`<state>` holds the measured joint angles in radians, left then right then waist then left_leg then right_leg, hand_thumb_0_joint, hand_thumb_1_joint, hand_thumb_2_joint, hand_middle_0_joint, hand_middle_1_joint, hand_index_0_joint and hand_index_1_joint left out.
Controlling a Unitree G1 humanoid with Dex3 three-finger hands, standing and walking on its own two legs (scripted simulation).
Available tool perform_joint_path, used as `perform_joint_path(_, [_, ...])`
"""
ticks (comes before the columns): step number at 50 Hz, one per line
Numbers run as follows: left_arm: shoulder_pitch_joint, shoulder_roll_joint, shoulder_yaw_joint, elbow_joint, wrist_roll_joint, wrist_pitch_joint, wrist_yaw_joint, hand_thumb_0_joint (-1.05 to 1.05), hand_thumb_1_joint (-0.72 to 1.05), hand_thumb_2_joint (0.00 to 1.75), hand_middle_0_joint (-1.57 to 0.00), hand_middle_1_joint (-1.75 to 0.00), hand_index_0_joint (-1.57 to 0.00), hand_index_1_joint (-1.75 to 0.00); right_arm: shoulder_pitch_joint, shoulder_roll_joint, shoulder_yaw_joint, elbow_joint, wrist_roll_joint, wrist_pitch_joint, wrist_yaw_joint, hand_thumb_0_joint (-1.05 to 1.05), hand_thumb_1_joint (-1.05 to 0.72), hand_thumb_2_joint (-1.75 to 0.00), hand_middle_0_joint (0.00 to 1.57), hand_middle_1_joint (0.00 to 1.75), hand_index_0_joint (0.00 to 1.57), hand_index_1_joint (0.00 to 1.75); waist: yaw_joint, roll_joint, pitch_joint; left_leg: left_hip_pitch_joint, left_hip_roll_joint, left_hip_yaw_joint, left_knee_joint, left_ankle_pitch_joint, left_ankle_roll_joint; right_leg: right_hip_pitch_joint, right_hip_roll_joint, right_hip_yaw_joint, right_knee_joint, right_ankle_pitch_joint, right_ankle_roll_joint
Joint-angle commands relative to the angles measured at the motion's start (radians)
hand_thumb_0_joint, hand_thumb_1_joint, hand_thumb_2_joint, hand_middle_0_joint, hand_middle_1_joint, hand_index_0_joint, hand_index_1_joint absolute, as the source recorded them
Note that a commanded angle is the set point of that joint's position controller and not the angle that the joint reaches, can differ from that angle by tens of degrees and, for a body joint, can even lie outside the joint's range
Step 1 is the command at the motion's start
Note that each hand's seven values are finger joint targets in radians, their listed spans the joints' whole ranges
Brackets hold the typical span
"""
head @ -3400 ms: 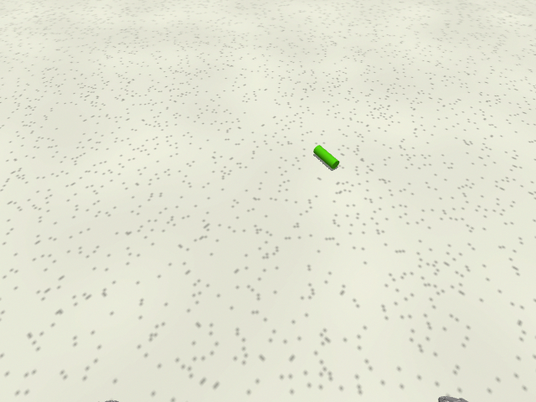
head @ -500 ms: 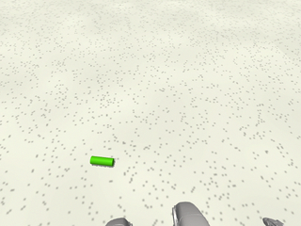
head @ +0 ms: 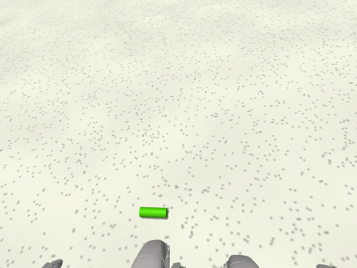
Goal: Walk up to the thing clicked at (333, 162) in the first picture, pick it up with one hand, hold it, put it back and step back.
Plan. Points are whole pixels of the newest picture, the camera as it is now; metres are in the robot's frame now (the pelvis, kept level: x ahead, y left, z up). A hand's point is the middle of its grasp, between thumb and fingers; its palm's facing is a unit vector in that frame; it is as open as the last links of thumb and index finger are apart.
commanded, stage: walk up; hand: left
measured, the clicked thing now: (153, 212) +0.48 +0.25 -0.72
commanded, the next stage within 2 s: none
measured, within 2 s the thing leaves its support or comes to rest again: neither
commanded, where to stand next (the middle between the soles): +0.16 +0.07 m, yaw -4 degrees
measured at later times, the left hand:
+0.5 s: hand (53, 248) +0.19 +0.39 -0.15, palm faces -0.14 -0.92 -0.36, open 7.3 cm
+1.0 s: hand (66, 231) +0.23 +0.37 -0.15, palm faces -0.08 -0.93 -0.35, open 7.3 cm
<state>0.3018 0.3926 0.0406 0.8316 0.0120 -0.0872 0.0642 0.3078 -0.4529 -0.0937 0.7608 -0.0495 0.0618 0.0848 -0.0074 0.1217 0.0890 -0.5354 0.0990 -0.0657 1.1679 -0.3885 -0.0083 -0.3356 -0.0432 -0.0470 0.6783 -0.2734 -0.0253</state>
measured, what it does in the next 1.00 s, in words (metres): walks ahead: left foot, then right foot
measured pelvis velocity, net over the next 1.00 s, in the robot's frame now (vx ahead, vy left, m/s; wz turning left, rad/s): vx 0.11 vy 0.11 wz -0.11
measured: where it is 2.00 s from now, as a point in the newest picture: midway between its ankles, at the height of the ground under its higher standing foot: outside the picture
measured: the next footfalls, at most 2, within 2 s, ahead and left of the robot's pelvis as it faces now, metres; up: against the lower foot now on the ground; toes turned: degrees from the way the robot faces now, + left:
left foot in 0.16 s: +0.12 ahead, +0.25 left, +0.00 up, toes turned +3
right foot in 0.58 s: +0.16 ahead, -0.04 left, +0.00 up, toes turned -5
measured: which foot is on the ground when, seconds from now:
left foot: up 0.00-0.14, down 0.16-0.62, up 0.64-0.80, down 0.82-1.00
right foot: down 0.00-0.18, up 0.20-0.56, down 0.58-1.00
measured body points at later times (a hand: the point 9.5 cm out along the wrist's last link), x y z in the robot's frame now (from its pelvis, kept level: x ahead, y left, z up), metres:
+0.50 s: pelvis +0.08 +0.13 +0.00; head +0.13 +0.14 +0.45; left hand +0.19 +0.44 -0.12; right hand +0.04 -0.20 -0.10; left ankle +0.08 +0.25 -0.72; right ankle +0.16 -0.02 -0.68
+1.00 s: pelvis +0.11 +0.11 +0.00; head +0.13 +0.12 +0.45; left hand +0.24 +0.42 -0.12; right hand +0.16 -0.21 -0.11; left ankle +0.15 +0.24 -0.72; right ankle +0.13 -0.03 -0.72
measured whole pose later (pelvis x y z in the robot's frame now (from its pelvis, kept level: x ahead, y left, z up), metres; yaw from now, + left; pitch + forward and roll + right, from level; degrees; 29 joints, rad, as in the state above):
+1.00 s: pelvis +0.11 +0.11 +0.00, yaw -6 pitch -2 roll +0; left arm 0.16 0.41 0.06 0.96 0.01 0.03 -0.03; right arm 0.22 -0.38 0.00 0.95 -0.03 -0.07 -0.02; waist 0.02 -0.04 0.06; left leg -0.32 0.06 0.06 0.71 -0.34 -0.02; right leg -0.34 -0.04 0.01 0.71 -0.34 -0.03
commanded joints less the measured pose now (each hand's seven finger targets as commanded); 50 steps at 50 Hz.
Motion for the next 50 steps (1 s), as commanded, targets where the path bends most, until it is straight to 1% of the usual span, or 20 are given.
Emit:
perform_joint_path(1, [-0.034, 0.37, 0.122, -0.067, 0.017, -0.031, 0.003, 0.0, 0.9, 0.9, -0.2, -0.3, -0.2, -0.3, 0.059, -0.174, -0.072, -0.055, 0.007, -0.015, 0.012, 0.0, -0.9, -0.9, 0.2, 0.3, 0.2, 0.3, -0.021, -0.323, 0.035, 0.028, 0.047, 0.058, -0.152, 0.034, -0.005, -0.162, -0.166, 0.228, -0.351, -0.369, -0.174])
perform_joint_path(7, [-0.083, 0.299, 0.094, -0.053, 0.037, 0.014, -0.022, 0.0, 0.9, 0.9, -0.2, -0.3, -0.2, -0.3, 0.254, -0.181, -0.089, 0.07, 0.02, -0.059, -0.031, 0.0, -0.9, -0.9, 0.2, 0.3, 0.2, 0.3, -0.114, -0.174, -0.101, 0.476, -0.078, 0.204, -0.492, -0.008, -0.01, -0.339, -0.068, 0.112, 0.031, -0.457, -0.107])
perform_joint_path(8, [-0.055, 0.219, 0.069, -0.05, 0.033, 0.026, -0.021, 0.0, 0.9, 0.9, -0.2, -0.3, -0.2, -0.3, 0.316, -0.214, -0.095, 0.089, 0.01, -0.069, -0.048, 0.0, -0.9, -0.9, 0.2, 0.3, 0.2, 0.3, -0.146, 0.029, -0.082, 0.475, -0.048, 0.096, -0.621, -0.163, 0.004, -0.397, 0.004, 0.057, 0.286, -0.442, -0.07])
perform_joint_path(9, [-0.027, 0.129, 0.036, -0.06, 0.019, 0.03, -0.019, 0.0, 0.9, 0.9, -0.2, -0.3, -0.2, -0.3, 0.304, -0.285, -0.098, 0.065, -0.004, -0.081, -0.059, 0.0, -0.9, -0.9, 0.2, 0.3, 0.2, 0.3, -0.135, 0.251, -0.027, 0.388, 0.176, -0.32, -0.814, -0.449, 0.047, -0.545, 0.12, 0.069, 0.573, -0.38, -0.023])
perform_joint_path(10, [-0.012, 0.202, 0.049, -0.055, 0.006, 0.026, -0.011, 0.0, 0.9, 0.9, -0.2, -0.3, -0.2, -0.3, 0.147, -0.371, -0.102, 0.008, 0.016, -0.092, -0.06, 0.0, -0.9, -0.9, 0.2, 0.3, 0.2, 0.3, -0.069, 0.172, 0.001, 0.279, 0.361, -0.664, -1.007, -0.598, 0.184, -0.555, 0.094, 0.135, 0.601, -0.276, -0.032])
perform_joint_path(11, [-0.04, 0.274, 0.056, -0.043, 0.016, 0.016, -0.011, 0.0, 0.9, 0.9, -0.2, -0.3, -0.2, -0.3, 0.028, -0.408, -0.107, -0.007, 0.032, -0.095, -0.057, 0.0, -0.9, -0.9, 0.2, 0.3, 0.2, 0.3, -0.036, 0.143, 0.072, 0.229, 0.415, -0.728, -1.022, -0.634, 0.297, -0.537, 0.003, 0.162, 0.596, -0.248, -0.034])
perform_joint_path(14, [-0.005, 0.29, 0.076, 0.044, -0.006, 0.011, -0.039, 0.0, 0.9, 0.9, -0.2, -0.3, -0.2, -0.3, 0.021, -0.275, -0.056, 0.015, 0.019, -0.13, -0.08, 0.0, -0.9, -0.9, 0.2, 0.3, 0.2, 0.3, -0.009, 0.015, 0.091, 0.256, 0.208, -0.296, -0.843, -0.193, 0.183, -0.446, -0.024, 0.173, 0.491, -0.087, -0.011])
perform_joint_path(23, [-0.138, 0.183, 0.067, -0.005, 0.001, 0.071, -0.075, 0.0, 0.9, 0.9, -0.2, -0.3, -0.2, -0.3, 0.123, -0.24, -0.025, 0.065, 0.042, -0.157, -0.12, 0.0, -0.9, -0.9, 0.2, 0.3, 0.2, 0.3, -0.027, 0.019, -0.045, 0.348, 0.199, -0.032, -0.623, 0.833, 0.183, -0.172, -0.009, 0.042, 0.194, -0.044, -0.021])
perform_joint_path(27, [-0.135, 0.155, 0.059, 0.006, -0.002, 0.08, -0.076, 0.0, 0.9, 0.9, -0.2, -0.3, -0.2, -0.3, 0.077, -0.235, -0.015, 0.057, 0.051, -0.139, -0.133, 0.0, -0.9, -0.9, 0.2, 0.3, 0.2, 0.3, -0.008, 0.03, -0.103, 0.337, 0.159, 0.011, -0.531, 0.811, 0.159, -0.025, 0.034, -0.006, 0.015, 0.011, -0.042])
perform_joint_path(29, [-0.06, 0.21, 0.078, 0.034, 0.001, 0.072, -0.068, 0.0, 0.9, 0.9, -0.2, -0.3, -0.2, -0.3, 0.077, -0.193, 0.005, 0.054, 0.065, -0.136, -0.134, 0.0, -0.9, -0.9, 0.2, 0.3, 0.2, 0.3, 0.045, -0.07, -0.18, 0.264, 0.102, 0.049, -0.364, 0.724, 0.095, 0.198, 0.007, 0.065, -0.123, 0.259, -0.081])
perform_joint_path(30, [0.016, 0.284, 0.102, 0.028, 0.01, 0.063, -0.07, 0.0, 0.9, 0.9, -0.2, -0.3, -0.2, -0.3, 0.084, -0.157, 0.017, 0.032, 0.069, -0.145, -0.131, 0.0, -0.9, -0.9, 0.2, 0.3, 0.2, 0.3, 0.073, -0.232, -0.276, 0.137, 0.023, 0.099, -0.171, 0.487, 0.059, 0.357, -0.118, 0.283, -0.126, 0.307, -0.158])
perform_joint_path(31, [0.014, 0.301, 0.107, 0.017, 0.001, 0.062, -0.069, 0.0, 0.9, 0.9, -0.2, -0.3, -0.2, -0.3, 0.101, -0.128, 0.03, 0.035, 0.074, -0.143, -0.135, 0.0, -0.9, -0.9, 0.2, 0.3, 0.2, 0.3, 0.077, -0.344, -0.279, -0.013, -0.089, 0.134, -0.054, -0.065, 0.042, 0.416, -0.283, 0.52, -0.207, 0.337, -0.281])
perform_joint_path(32, [-0.036, 0.314, 0.102, 0.004, -0.003, 0.067, -0.07, 0.0, 0.9, 0.9, -0.2, -0.3, -0.2, -0.3, 0.064, -0.175, 0.012, 0.051, 0.058, -0.131, -0.145, 0.0, -0.9, -0.9, 0.2, 0.3, 0.2, 0.3, 0.073, -0.341, -0.231, -0.01, -0.064, 0.103, -0.045, -0.318, 0.046, 0.314, -0.34, 0.572, -0.22, 0.252, -0.346])
perform_joint_path(34, [-0.111, 0.269, 0.087, -0.01, 0.002, 0.08, -0.072, 0.0, 0.9, 0.9, -0.2, -0.3, -0.2, -0.3, 0.044, -0.185, 0.008, 0.078, 0.056, -0.137, -0.136, 0.0, -0.9, -0.9, 0.2, 0.3, 0.2, 0.3, 0.035, -0.266, -0.142, 0.048, -0.033, 0.061, -0.163, -0.347, 0.046, 0.143, -0.26, 0.398, -0.211, 0.149, -0.284])
perform_joint_path(40, [-0.222, 0.209, 0.059, -0.024, 0.001, 0.09, -0.076, 0.0, 0.9, 0.9, -0.2, -0.3, -0.2, -0.3, 0.138, -0.13, 0.019, 0.174, 0.038, -0.154, -0.13, 0.0, -0.9, -0.9, 0.2, 0.3, 0.2, 0.3, -0.044, -0.239, -0.114, 0.341, -0.09, 0.154, -0.634, 0.197, 0.03, -0.069, -0.088, 0.173, -0.01, 0.185, -0.144])
perform_joint_path(42, [-0.208, 0.107, 0.028, -0.029, -0.018, 0.101, -0.081, 0.0, 0.9, 0.9, -0.2, -0.3, -0.2, -0.3, 0.073, -0.229, 0.0, 0.151, 0.011, -0.167, -0.141, 0.0, -0.9, -0.9, 0.2, 0.3, 0.2, 0.3, -0.025, -0.021, -0.087, 0.381, 0.184, -0.291, -0.812, 0.146, 0.114, -0.252, 0.011, 0.133, 0.149, -0.027, -0.032])
perform_joint_path(43, [-0.192, 0.167, 0.047, -0.006, -0.009, 0.112, -0.07, 0.0, 0.9, 0.9, -0.2, -0.3, -0.2, -0.3, -0.021, -0.303, -0.01, 0.115, 0.027, -0.166, -0.138, 0.0, -0.9, -0.9, 0.2, 0.3, 0.2, 0.3, -0.01, 0.011, -0.032, 0.203, 0.356, -0.443, -0.893, 0.016, 0.241, -0.175, 0.009, 0.116, 0.225, -0.274, -0.007])
perform_joint_path(44, [-0.183, 0.218, 0.063, 0.017, -0.005, 0.111, -0.069, 0.0, 0.9, 0.9, -0.2, -0.3, -0.2, -0.3, -0.116, -0.315, -0.016, 0.102, 0.029, -0.161, -0.135, 0.0, -0.9, -0.9, 0.2, 0.3, 0.2, 0.3, 0.013, 0.005, 0.022, 0.085, 0.388, -0.462, -0.891, -0.034, 0.299, -0.096, -0.04, 0.127, 0.268, -0.273, -0.003])
perform_joint_path(47, [-0.124, 0.184, 0.067, 0.077, -0.004, 0.093, -0.086, 0.0, 0.9, 0.9, -0.2, -0.3, -0.2, -0.3, -0.168, -0.223, 0.014, 0.11, 0.023, -0.156, -0.128, 0.0, -0.9, -0.9, 0.2, 0.3, 0.2, 0.3, 0.057, -0.016, -0.02, 0.143, 0.154, -0.117, -0.755, 0.08, 0.148, 0.013, -0.015, 0.081, 0.023, -0.096, -0.022])
perform_joint_path(50, [-0.141, 0.183, 0.063, 0.099, -0.002, 0.073, -0.082, 0.0, 0.9, 0.9, -0.2, -0.3, -0.2, -0.3, -0.146, -0.184, 0.033, 0.139, 0.039, -0.146, -0.113, 0.0, -0.9, -0.9, 0.2, 0.3, 0.2, 0.3, 0.043, -0.025, -0.104, 0.156, 0.072, -0.01, -0.63, 0.217, 0.068, 0.17, -0.021, 0.111, -0.146, 0.102, -0.032])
